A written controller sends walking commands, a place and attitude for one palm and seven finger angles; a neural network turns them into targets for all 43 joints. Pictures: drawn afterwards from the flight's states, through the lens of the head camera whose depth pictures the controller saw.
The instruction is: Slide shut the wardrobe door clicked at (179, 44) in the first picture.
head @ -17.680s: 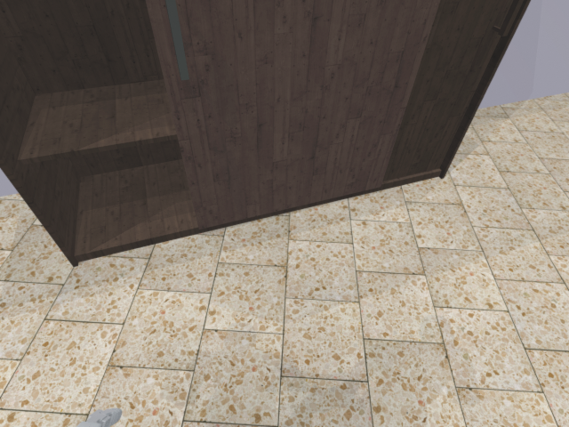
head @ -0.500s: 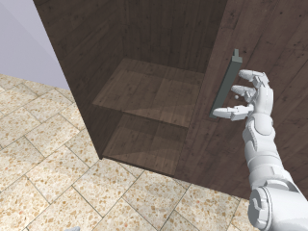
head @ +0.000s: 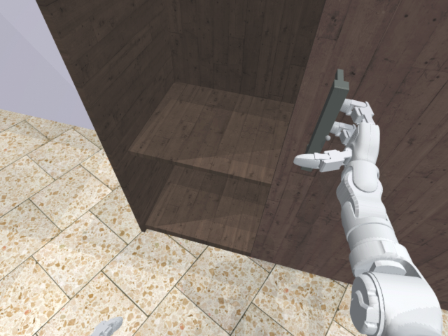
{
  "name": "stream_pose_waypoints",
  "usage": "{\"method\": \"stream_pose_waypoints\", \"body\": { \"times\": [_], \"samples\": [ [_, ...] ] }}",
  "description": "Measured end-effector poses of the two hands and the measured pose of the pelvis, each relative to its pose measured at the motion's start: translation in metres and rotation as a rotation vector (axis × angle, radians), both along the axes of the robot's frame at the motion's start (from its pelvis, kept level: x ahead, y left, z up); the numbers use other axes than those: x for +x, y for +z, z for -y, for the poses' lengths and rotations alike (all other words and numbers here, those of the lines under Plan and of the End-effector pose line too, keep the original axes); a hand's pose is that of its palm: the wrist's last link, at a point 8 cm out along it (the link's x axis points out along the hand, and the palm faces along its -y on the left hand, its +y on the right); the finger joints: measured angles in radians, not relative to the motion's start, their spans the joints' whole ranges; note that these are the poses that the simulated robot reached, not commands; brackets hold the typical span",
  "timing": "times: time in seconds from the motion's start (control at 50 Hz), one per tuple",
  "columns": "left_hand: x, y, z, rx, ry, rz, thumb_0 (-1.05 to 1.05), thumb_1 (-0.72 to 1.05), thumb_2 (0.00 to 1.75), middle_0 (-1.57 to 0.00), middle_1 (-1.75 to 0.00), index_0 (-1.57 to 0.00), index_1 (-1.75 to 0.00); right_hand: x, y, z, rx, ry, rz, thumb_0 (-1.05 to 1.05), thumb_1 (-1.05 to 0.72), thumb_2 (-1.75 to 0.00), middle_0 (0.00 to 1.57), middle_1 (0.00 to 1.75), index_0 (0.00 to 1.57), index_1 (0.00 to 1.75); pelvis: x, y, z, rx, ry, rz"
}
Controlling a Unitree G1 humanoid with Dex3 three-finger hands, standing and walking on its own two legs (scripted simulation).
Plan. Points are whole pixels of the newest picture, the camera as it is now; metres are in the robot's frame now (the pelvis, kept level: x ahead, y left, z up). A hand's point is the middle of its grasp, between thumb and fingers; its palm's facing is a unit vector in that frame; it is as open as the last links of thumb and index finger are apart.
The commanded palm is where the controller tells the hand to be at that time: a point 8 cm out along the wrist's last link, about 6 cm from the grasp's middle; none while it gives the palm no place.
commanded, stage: slide the fingers in behind the handle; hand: right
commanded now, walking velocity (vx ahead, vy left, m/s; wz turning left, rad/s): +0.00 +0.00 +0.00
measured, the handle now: (321, 124) +0.50 -0.12 +0.12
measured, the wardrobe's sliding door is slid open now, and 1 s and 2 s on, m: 0.51 0.51 0.51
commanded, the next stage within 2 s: grip the handle and tug to test in 0.98 s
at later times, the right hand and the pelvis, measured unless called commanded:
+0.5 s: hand (313, 136) +0.46 -0.10 +0.13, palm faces +0.17 +0.99 +0.02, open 14.0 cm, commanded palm +0.42 -0.15 +0.12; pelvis +0.01 +0.01 +0.00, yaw +1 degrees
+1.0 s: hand (314, 136) +0.46 -0.10 +0.12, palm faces +0.16 +0.99 +0.00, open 14.0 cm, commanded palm +0.42 -0.15 +0.12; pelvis +0.00 +0.00 +0.00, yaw +0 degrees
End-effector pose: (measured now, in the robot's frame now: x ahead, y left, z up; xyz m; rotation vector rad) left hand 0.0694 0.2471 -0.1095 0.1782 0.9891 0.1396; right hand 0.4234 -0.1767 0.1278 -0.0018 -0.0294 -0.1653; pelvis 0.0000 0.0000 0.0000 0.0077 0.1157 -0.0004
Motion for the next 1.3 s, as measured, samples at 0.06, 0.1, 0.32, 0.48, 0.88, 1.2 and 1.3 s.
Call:
{"method": "stream_pose_waypoints", "body": {
  "times": [0.06,0.1,0.32,0.48,0.88,1.2,1.3],
  "samples": [
    [-0.003,-0.002,-0.001,-0.001,0.001,-0.021,0.01,0.9,0.9,-0.2,-0.3,-0.2,-0.3,0.003,-0.002,-0.006,0.002,0.011,-0.008,-0.01,0.5,-0.3,0.3,1.2,0.29,1.2,0.002,0.0,-0.001,0.001,-0.003,-0.003],
    [-0.005,-0.003,-0.002,-0.001,0.004,-0.033,0.01,0.9,0.9,-0.2,-0.3,-0.2,-0.3,0.003,-0.003,-0.006,0.007,0.0,-0.005,-0.01,0.5,-0.3,0.3,1.21,0.3,1.2,0.003,0.0,-0.001,0.001,-0.003,-0.006],
    [-0.004,-0.003,-0.007,-0.005,0.018,-0.031,0.01,0.9,0.9,-0.2,-0.3,-0.2,-0.3,0.003,-0.003,-0.016,0.001,0.016,-0.004,-0.01,0.5,-0.3,0.31,1.22,0.3,1.2,0.006,0.001,-0.004,-0.001,0.001,-0.002],
    [0.002,-0.001,-0.007,-0.008,0.02,-0.006,0.01,0.9,0.9,-0.2,-0.3,-0.2,-0.3,0.002,-0.003,-0.026,0.021,0.002,-0.013,-0.01,0.5,-0.3,0.3,1.2,0.3,1.2,0.006,0.001,-0.006,-0.004,0.009,0.0],
    [-0.004,-0.001,-0.008,0.0,0.018,-0.013,0.01,0.9,0.9,-0.2,-0.3,-0.2,-0.3,0.005,-0.001,-0.025,0.014,-0.003,-0.006,-0.01,0.5,-0.3,0.3,1.2,0.3,1.2,0.001,0.001,-0.006,-0.004,0.006,-0.004],
    [-0.011,-0.003,-0.003,-0.01,0.027,-0.037,0.01,0.9,0.9,-0.2,-0.3,-0.2,-0.3,0.004,-0.001,-0.028,0.004,0.009,-0.001,-0.01,0.45,-0.32,0.3,1.21,0.3,1.2,0.003,0.001,-0.002,-0.002,0.007,-0.002],
    [-0.009,-0.003,-0.002,-0.012,0.025,-0.028,0.01,0.9,0.9,-0.2,-0.3,-0.2,-0.3,0.004,-0.002,-0.031,0.003,0.007,-0.008,-0.01,0.32,-0.38,0.32,1.23,0.31,1.22,0.003,0.001,-0.002,-0.002,0.009,-0.004]
  ]
}}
